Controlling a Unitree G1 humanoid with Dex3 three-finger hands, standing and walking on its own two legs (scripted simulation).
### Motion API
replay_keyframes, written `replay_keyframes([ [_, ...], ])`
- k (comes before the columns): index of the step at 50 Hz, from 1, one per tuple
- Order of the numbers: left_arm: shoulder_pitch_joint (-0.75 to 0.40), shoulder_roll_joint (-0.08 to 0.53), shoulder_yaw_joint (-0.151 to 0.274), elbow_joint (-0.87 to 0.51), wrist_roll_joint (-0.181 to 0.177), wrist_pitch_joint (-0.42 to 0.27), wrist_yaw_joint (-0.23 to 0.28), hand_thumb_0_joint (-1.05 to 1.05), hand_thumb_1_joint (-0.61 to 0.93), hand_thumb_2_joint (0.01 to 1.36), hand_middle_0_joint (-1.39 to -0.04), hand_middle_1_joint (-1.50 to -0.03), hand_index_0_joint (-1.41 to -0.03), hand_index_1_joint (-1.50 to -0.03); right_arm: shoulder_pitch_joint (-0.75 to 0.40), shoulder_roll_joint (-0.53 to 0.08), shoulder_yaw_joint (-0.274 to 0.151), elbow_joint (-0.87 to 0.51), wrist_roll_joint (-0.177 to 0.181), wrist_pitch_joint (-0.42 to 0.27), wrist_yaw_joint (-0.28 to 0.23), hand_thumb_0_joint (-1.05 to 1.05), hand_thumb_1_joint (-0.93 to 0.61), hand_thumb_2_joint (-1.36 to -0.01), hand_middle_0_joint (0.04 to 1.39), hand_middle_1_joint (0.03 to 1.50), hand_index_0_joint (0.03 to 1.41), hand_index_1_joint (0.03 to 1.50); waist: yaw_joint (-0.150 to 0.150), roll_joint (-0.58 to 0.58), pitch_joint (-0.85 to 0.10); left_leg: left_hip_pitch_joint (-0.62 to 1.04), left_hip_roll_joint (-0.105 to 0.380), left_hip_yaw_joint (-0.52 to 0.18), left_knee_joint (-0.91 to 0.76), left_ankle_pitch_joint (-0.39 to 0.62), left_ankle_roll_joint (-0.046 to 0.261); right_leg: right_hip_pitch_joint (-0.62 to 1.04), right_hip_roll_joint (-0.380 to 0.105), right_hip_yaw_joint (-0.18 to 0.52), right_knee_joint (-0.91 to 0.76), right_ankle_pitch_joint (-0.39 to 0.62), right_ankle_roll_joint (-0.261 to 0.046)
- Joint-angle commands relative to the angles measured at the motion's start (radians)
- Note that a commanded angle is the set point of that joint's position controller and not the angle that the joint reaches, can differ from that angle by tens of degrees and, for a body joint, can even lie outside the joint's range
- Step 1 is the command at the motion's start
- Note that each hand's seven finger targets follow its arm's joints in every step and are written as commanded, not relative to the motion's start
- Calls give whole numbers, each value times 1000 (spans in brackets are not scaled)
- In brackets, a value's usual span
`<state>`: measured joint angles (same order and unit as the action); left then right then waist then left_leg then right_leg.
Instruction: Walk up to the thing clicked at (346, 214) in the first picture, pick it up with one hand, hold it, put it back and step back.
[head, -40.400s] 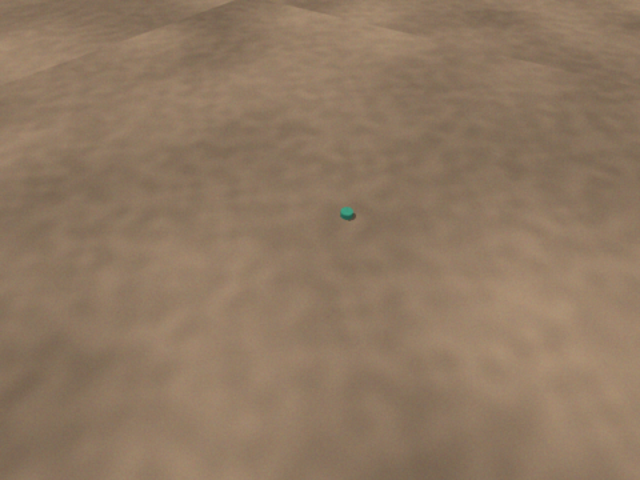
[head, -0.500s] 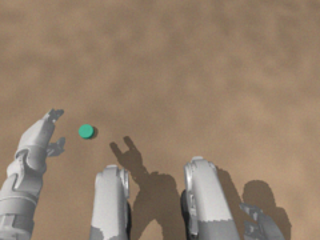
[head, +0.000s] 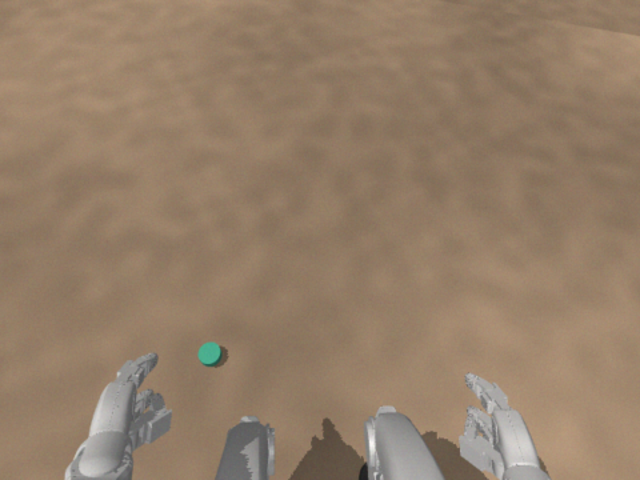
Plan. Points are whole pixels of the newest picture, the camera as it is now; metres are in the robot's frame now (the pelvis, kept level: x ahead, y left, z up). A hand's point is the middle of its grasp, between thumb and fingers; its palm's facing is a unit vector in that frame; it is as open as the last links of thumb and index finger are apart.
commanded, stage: home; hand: left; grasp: from above
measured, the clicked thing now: (210, 354) +0.48 +0.26 -0.61
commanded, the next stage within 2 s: none
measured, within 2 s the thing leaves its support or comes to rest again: neither
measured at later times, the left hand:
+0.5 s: hand (131, 434) +0.21 +0.18 +0.05, palm faces +0.09 -0.97 -0.21, open 7.4 cm
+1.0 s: hand (132, 428) +0.21 +0.19 +0.05, palm faces +0.08 -0.98 -0.21, open 7.4 cm
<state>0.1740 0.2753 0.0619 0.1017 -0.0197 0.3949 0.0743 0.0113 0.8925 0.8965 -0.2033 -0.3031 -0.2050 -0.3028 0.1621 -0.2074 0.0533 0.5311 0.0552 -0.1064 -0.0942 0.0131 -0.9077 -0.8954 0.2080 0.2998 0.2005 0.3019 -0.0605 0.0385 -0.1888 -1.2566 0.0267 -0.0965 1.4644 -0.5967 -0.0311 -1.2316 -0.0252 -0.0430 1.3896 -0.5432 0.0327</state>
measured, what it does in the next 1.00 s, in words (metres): rises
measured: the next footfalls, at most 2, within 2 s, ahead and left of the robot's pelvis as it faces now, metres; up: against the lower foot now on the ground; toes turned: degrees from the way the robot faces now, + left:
none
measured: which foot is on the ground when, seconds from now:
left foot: down 0.00-1.00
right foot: down 0.00-1.00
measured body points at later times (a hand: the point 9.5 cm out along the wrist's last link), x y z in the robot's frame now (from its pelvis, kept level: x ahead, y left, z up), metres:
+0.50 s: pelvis +0.05 +0.00 +0.09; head +0.07 +0.00 +0.54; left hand +0.20 +0.24 +0.07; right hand +0.22 -0.24 +0.03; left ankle +0.05 +0.13 -0.58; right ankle +0.06 -0.14 -0.58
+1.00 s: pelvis +0.05 +0.00 +0.09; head +0.07 +0.01 +0.54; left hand +0.20 +0.24 +0.07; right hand +0.22 -0.24 +0.03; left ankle +0.05 +0.13 -0.58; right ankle +0.06 -0.14 -0.58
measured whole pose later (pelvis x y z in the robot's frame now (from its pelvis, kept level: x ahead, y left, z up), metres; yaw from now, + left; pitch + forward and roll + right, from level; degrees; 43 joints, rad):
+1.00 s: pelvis +0.05 +0.00 +0.09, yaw +1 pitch +10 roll -3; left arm 0.49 0.22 0.03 -0.13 -0.05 0.45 0.02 0.01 0.90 0.90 -0.20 -0.30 -0.20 -0.30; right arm 0.29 -0.22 0.03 0.55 0.01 -0.23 -0.18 0.02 -0.91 -0.90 0.21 0.30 0.20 0.30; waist -0.03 0.05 -0.16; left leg -0.68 0.04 -0.07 1.02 -0.52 -0.02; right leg -0.66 -0.02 -0.05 0.94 -0.46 0.03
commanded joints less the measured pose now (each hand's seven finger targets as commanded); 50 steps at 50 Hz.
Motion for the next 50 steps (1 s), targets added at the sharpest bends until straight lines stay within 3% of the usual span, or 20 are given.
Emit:
replay_keyframes([
  [1,34,107,91,-242,-39,-13,15,0,900,900,-200,-301,-200,-300,29,-136,-62,-131,-5,-78,-53,0,-901,-899,200,299,200,299,-14,43,-288,355,-23,17,-347,162,43,355,31,10,-319,147,-43],
  [4,110,74,69,-290,-49,-1,8,0,900,900,-200,-301,-200,-301,51,-131,-61,-140,-9,-96,-73,0,-901,-899,199,299,200,299,-14,49,-253,432,-25,26,-411,240,39,433,33,3,-382,212,-41],
  [5,143,78,84,-296,-52,6,9,0,900,900,-200,-301,-200,-300,62,-131,-63,-142,-11,-101,-78,0,-901,-899,200,299,200,299,-3,47,-233,459,-25,28,-435,249,38,455,34,1,-409,218,-41],
  [7,195,66,74,-329,-54,12,4,0,900,900,-200,-301,-200,-301,78,-128,-64,-145,-16,-109,-85,0,-901,-899,199,299,200,299,2,52,-218,515,-21,26,-476,304,32,503,38,-10,-440,264,-38],
  [8,218,55,53,-350,-50,15,0,0,900,900,-200,-301,-200,-301,85,-122,-64,-150,-17,-113,-88,0,-901,-899,199,299,199,299,-2,54,-204,534,-23,28,-495,321,32,523,39,-13,-460,279,-38],
  [11,272,47,50,-414,-51,23,-4,0,900,900,-200,-301,-200,-301,89,-118,-66,-167,-21,-127,-97,0,-901,-899,199,299,200,299,10,47,-158,578,-25,38,-543,325,33,568,45,-20,-515,282,-36],
  [17,355,32,35,-426,-47,35,-27,0,900,900,-200,-300,-200,-300,94,-120,-72,-172,-33,-151,-105,0,-901,-899,200,299,200,299,6,-13,-84,616,-28,47,-583,368,41,623,49,-35,-575,316,-29],
  [20,324,33,27,-437,-38,34,-40,0,900,900,-200,-300,-200,-300,77,-128,-74,-174,-38,-164,-105,0,-901,-899,200,299,200,299,5,-29,-27,616,-29,54,-609,309,43,611,46,-42,-598,258,-25],
  [24,290,38,26,-415,-31,28,-53,0,900,900,-200,-300,-200,-300,68,-134,-77,-162,-44,-181,-102,0,-901,-900,200,299,200,299,3,-14,-7,627,-27,56,-623,289,40,602,44,-45,-596,237,-25],
  [27,286,47,39,-429,-28,19,-56,0,900,900,-200,-300,-200,-300,60,-134,-77,-163,-47,-188,-98,0,-900,-900,200,300,200,300,18,3,-19,630,-30,57,-625,279,38,612,41,-43,-599,228,-24],
  [33,309,45,37,-443,-22,9,-52,0,900,900,-200,-300,-200,-300,58,-132,-78,-156,-52,-193,-94,0,-900,-900,200,300,200,300,13,19,-92,667,-32,59,-605,366,35,655,41,-37,-575,314,-27],
  [39,297,46,30,-437,-23,4,-47,0,900,900,-200,-300,-200,-300,53,-134,-76,-145,-52,-188,-95,0,-901,-900,200,300,200,299,19,20,-68,658,-28,59,-611,353,34,644,42,-40,-578,300,-27],
  [42,320,47,33,-426,-25,8,-48,0,900,900,-200,-300,-200,-300,53,-136,-78,-146,-51,-187,-96,0,-901,-900,200,300,200,300,22,15,-78,668,-25,52,-609,406,31,659,45,-45,-569,337,-29],
  [50,301,46,30,-411,-25,16,-49,0,900,900,-200,-300,-200,-300,40,-133,-75,-150,-50,-186,-95,0,-901,-900,200,300,200,300,27,-4,-15,627,-24,55,-630,290,35,632,44,-46,-595,239,-26],
])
